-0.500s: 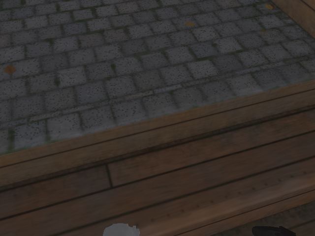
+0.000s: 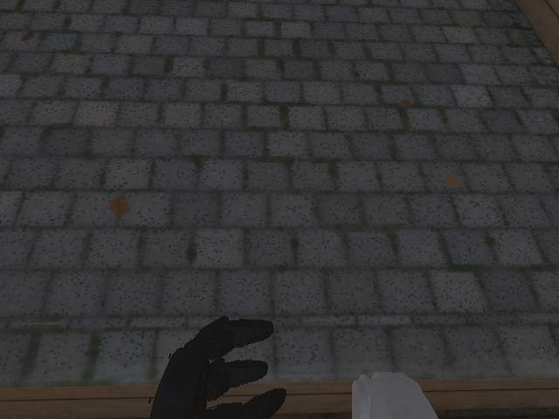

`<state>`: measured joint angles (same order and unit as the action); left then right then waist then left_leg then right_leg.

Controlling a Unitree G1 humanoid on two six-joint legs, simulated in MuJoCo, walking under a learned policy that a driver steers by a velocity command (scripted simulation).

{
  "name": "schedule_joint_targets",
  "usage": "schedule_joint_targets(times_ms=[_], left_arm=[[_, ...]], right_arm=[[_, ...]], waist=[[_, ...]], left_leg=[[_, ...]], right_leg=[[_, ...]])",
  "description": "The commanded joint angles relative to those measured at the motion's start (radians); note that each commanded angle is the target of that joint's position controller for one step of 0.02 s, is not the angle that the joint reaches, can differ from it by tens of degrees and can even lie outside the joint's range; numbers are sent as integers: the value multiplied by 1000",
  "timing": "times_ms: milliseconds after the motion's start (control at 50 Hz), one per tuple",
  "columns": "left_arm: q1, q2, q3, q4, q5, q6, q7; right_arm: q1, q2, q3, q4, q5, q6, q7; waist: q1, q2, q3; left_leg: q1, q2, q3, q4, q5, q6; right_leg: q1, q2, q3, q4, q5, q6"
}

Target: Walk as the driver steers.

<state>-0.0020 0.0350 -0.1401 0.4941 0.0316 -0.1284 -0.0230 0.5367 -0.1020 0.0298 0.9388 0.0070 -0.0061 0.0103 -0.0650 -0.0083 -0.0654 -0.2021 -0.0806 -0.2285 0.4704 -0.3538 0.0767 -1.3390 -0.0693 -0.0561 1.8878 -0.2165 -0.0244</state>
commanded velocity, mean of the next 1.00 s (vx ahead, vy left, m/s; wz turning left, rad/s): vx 0.21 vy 0.00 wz -0.23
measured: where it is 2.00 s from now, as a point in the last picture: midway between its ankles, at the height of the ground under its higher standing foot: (274, 332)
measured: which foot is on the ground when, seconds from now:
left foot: down 0.00-0.12, up 0.14-0.68, down 0.70-1.00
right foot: up 0.00-0.08, down 0.10-0.70, up 0.72-1.00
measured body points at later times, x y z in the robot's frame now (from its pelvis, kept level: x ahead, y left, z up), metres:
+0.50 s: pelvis +0.25 -0.03 +0.16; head +0.26 -0.06 +0.61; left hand +0.19 +0.14 +0.01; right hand +0.47 -0.16 +0.06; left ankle +0.33 +0.10 -0.35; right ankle +0.22 -0.13 -0.58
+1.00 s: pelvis +0.38 +0.01 +0.17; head +0.45 +0.00 +0.61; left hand +0.67 +0.14 +0.08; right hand +0.37 -0.28 +0.04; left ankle +0.30 +0.14 -0.58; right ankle +0.44 -0.13 -0.39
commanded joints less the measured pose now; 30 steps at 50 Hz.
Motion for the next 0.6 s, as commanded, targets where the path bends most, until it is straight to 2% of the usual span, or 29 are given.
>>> schedule_joint_targets(times_ms=[20, 40, 60, 80, 100, 120, 140, 160, 180, 200, 220, 240, 280, 300, 320, 340, 360, 380, 400, 420, 440, 460, 480, 500, 520, 540, 560, 580, 600], left_arm=[[-357, -11, -14, -226, 19, -21, 7], [-261, 25, 9, -190, -5, -18, 4], [-145, 78, 55, -151, -11, -20, 10], [51, 208, 114, -109, -26, -18, 18], [235, 317, 160, -48, -33, -11, 17], [462, 413, 189, 48, -8, -4, 4], [530, 441, 207, 140, 20, 22, 12], [486, 342, 192, 151, 12, 41, 43], [413, 225, 165, 214, -24, 58, 51], [364, 129, 140, 275, -16, 63, 46], [309, 51, 122, 312, 3, 52, 36], [291, 7, 109, 347, 25, 42, 22], [326, 18, 114, 411, 1, 46, -9], [351, 40, 118, 432, -2, 51, -21], [343, 44, 113, 430, 2, 56, -24], [302, 56, 108, 418, 0, 61, -19], [294, 70, 105, 410, 1, 64, -10], [304, 80, 102, 402, 6, 60, -1], [349, 110, 105, 406, 24, 63, 8], [380, 139, 113, 395, 21, 67, 21], [408, 161, 124, 385, 7, 72, 36], [487, 182, 129, 397, -5, 85, 50], [532, 190, 139, 387, -9, 97, 66], [543, 189, 146, 373, -12, 107, 79], [539, 175, 150, 361, -10, 120, 90], [512, 172, 155, 336, -7, 131, 94], [620, 188, 172, 358, -34, 159, 102], [647, 152, 168, 353, -36, 174, 104], [606, 143, 170, 323, -33, 178, 111]], right_arm=[[82, -164, -48, -32, 36, 2, -48], [-2, -171, -50, -55, 40, -8, -54], [25, -201, -52, -30, -4, -20, -49], [4, -257, -64, -32, -4, -34, -50], [-95, -304, -79, -54, -7, -49, -52], [-151, -287, -80, -82, -28, -65, -42], [-56, -101, -54, -96, -20, -82, 0], [-33, -105, -56, -59, -46, -105, 45], [-162, -75, -53, -131, -22, -107, 69], [-292, -49, -30, -217, -20, -94, 72], [-355, -56, -22, -255, -25, -91, 66], [-305, -35, -8, -250, -18, -81, 57], [-225, 18, 18, -239, -2, -79, 46], [-212, 42, 31, -240, 1, -81, 42], [-227, 36, 37, -245, 1, -78, 40], [-256, 22, 43, -259, -12, -74, 39], [-307, 6, 46, -278, -34, -71, 34], [-350, -10, 42, -288, -48, -71, 24], [-361, -1, 41, -271, -41, -68, 10], [-378, -12, 39, -278, -35, -68, -3], [-412, -25, 36, -291, -34, -70, -13], [-491, -32, 32, -312, -30, -67, -17], [-554, -31, 29, -339, -27, -64, -19], [-587, -33, 27, -352, -25, -63, -15], [-638, -10, 34, -369, -23, -62, -9], [-697, 1, 40, -389, -28, -63, -3], [-778, 37, 47, -437, -18, -64, -5], [-813, 6, 37, -433, -14, -76, 5], [-793, -9, 32, -432, -14, -85, 14]], waist=[[-21, 81, 39], [51, 118, -15], [110, 229, -155], [199, 319, -232], [293, 327, -299], [343, 69, -422], [250, -517, -485], [237, -386, -422], [168, -237, -144], [120, -75, 35], [64, 54, 118], [20, 62, 99], [-27, 52, 104], [-31, 28, 100], [-40, 31, 104], [-61, 39, 104], [-57, 40, 89], [-40, 19, 58], [-9, -43, 14], [11, -60, -4], [33, -79, -17], [90, -114, -32], [121, -104, -28], [133, -97, -27], [145, -118, -18], [151, -103, 2], [195, -149, 5], [210, -88, 34], [188, -87, 10]], left_leg=[[-136, 254, -274, -418, 193, 193], [-147, 222, -139, -414, 421, 158], [-97, 226, -88, -315, 1030, 155], [63, 216, -51, -146, 1609, 126], [143, 227, -43, 80, 1795, 102], [14, 190, -49, 363, 1535, 117], [-388, -69, -44, 765, 416, 52], [-503, -107, -174, 1214, 203, 22], [-633, -62, -95, 1382, 192, 32], [-701, -36, -30, 1463, 178, 52], [-708, 7, 0, 1467, 191, 84], [-677, 13, -17, 1552, 202, 102], [-757, 9, -6, 1637, 217, 100], [-841, 15, 27, 1645, 211, 90], [-887, 39, 58, 1616, 208, 70], [-876, 88, 119, 1486, 258, 39], [-847, 114, 192, 1389, 335, 7], [-798, 127, 244, 1320, 404, -22], [-799, 110, 291, 1430, 423, -54], [-822, 130, 278, 1411, 427, -75], [-843, 146, 267, 1340, 426, -91], [-911, 142, 275, 1347, 369, -104], [-970, 159, 245, 1294, 325, -121], [-989, 171, 224, 1207, 310, -137], [-994, 177, 214, 1136, 303, -145], [-962, 186, 206, 1005, 306, -146], [-1053, 167, 216, 992, 36, -159], [-1062, 148, 257, 889, 18, -168], [-930, 142, 234, 724, 73, -147]], right_leg=[[278, -35, -76, -406, -120, 19], [539, -5, -138, -591, -168, -4], [791, 94, -202, -555, -197, -31], [911, 123, -135, -677, -232, -63], [1012, 84, 42, -822, -251, -114], [1281, -40, 347, -1005, -286, -185], [1551, -253, 984, -1506, -361, -358], [1462, -309, 1272, -1643, -469, -363], [1238, -277, 1072, -1624, -566, -288], [1039, -249, 863, -1562, -482, -257], [886, -196, 622, -1477, -330, -210], [838, -157, 496, -1464, -180, -179], [861, -106, 323, -1486, 77, -167], [911, -88, 261, -1489, 130, -169], [906, -72, 217, -1493, 168, -166], [864, -51, 162, -1497, 206, -159], [828, -31, 128, -1506, 240, -158], [809, -22, 126, -1510, 316, -164], [844, -47, 159, -1489, 439, -188], [895, -57, 185, -1475, 447, -198], [962, -62, 208, -1464, 432, -203], [1092, -88, 265, -1467, 455, -210], [1192, -112, 323, -1460, 420, -212], [1266, -125, 356, -1457, 386, -210], [1308, -139, 375, -1464, 410, -207], [1308, -155, 386, -1465, 444, -199], [1428, -157, 444, -1508, 426, -214], [1536, -122, 417, -1466, 497, -198], [1532, -116, 391, -1442, 617, -171]])
Keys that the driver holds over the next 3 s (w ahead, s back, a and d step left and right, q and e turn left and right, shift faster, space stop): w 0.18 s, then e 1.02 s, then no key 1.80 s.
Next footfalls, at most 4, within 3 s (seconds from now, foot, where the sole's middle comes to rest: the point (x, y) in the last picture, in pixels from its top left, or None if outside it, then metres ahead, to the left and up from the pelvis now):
0.10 right None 0.26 -0.13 -0.61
0.70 left None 0.34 0.14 -0.61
1.04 right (345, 345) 0.52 -0.15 -0.45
1.64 left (224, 288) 0.65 0.08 -0.45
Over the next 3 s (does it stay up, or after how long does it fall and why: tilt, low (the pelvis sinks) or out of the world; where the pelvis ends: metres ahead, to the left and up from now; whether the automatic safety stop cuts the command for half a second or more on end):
stays up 0.57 -0.02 0.33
